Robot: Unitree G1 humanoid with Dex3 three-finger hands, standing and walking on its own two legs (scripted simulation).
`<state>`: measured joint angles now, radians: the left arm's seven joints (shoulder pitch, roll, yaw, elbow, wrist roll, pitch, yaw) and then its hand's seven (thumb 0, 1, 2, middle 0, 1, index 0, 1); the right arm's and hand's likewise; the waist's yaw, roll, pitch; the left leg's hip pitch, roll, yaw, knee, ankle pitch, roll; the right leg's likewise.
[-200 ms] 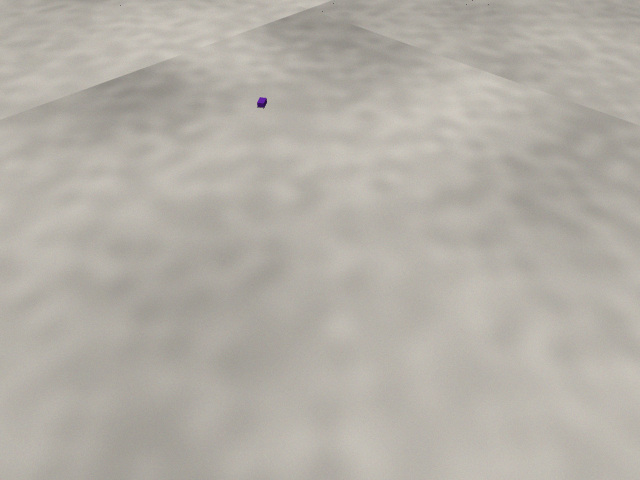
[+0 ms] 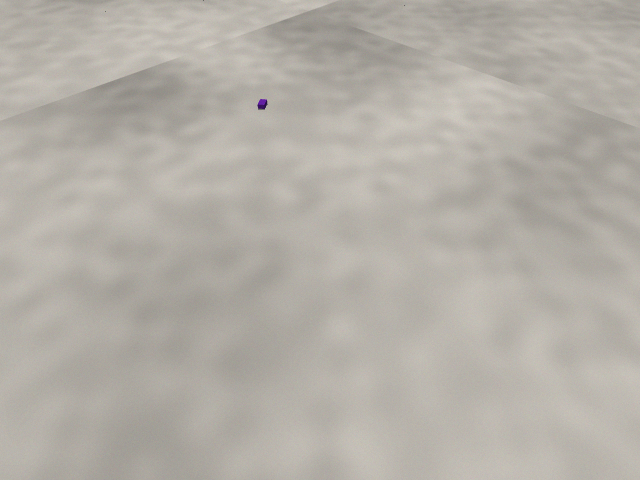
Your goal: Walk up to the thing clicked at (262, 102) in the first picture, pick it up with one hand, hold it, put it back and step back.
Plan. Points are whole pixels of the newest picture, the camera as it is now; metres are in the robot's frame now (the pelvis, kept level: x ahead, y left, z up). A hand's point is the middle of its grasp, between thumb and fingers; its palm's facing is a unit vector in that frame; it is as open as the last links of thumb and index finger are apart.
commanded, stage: stand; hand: left
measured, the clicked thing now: (262, 103) +2.30 +0.33 -0.77
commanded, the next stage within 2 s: walk up in 0.92 s
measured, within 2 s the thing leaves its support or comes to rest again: neither
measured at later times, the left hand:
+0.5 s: hand out of the picture +0.08 +0.25 -0.16, palm faces -0.02 -0.94 -0.34, open 7.4 cm
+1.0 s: hand out of the picture +0.09 +0.26 -0.15, palm faces +0.06 -0.95 -0.31, open 7.4 cm
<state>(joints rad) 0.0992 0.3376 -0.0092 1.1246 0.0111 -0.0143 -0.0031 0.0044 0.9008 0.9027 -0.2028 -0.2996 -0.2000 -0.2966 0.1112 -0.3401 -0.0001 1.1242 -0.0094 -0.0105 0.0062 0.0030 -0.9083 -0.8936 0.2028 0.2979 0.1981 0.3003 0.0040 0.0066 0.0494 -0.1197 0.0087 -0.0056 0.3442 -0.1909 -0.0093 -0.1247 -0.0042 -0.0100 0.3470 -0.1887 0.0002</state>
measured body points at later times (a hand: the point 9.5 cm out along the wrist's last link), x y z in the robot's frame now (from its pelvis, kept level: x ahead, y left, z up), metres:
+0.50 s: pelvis +0.00 +0.00 +0.00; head +0.01 +0.00 +0.45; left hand +0.08 +0.30 -0.13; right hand +0.08 -0.30 -0.14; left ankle +0.00 +0.13 -0.75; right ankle +0.00 -0.12 -0.75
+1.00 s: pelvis +0.01 +0.00 +0.00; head +0.02 +0.00 +0.45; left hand +0.09 +0.31 -0.13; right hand +0.09 -0.30 -0.13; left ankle +0.00 +0.12 -0.74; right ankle +0.00 -0.12 -0.75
